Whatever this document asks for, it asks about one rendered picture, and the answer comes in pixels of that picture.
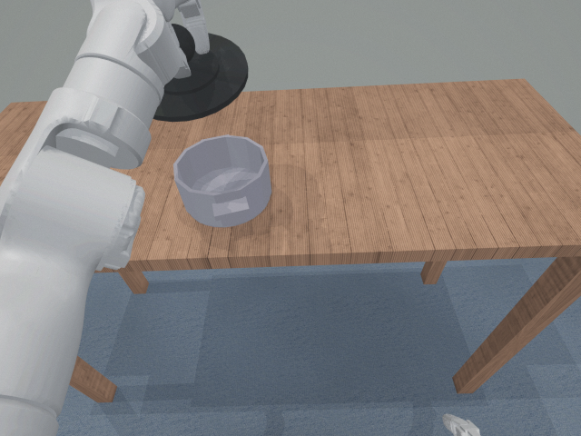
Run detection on lid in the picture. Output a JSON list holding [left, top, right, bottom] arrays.
[[153, 33, 248, 122]]

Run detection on table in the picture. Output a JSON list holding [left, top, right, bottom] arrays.
[[0, 78, 581, 402]]

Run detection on robot right hand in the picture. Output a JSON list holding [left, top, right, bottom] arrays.
[[442, 414, 481, 436]]

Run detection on robot left hand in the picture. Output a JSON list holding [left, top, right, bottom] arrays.
[[169, 0, 210, 79]]

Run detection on knob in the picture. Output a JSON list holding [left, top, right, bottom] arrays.
[[172, 24, 195, 63]]

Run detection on left robot upper arm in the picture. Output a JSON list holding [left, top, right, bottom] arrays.
[[0, 145, 145, 436]]

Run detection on pot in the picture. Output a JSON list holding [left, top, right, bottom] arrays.
[[173, 134, 271, 227]]

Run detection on left robot forearm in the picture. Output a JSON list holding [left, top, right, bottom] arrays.
[[0, 0, 182, 239]]

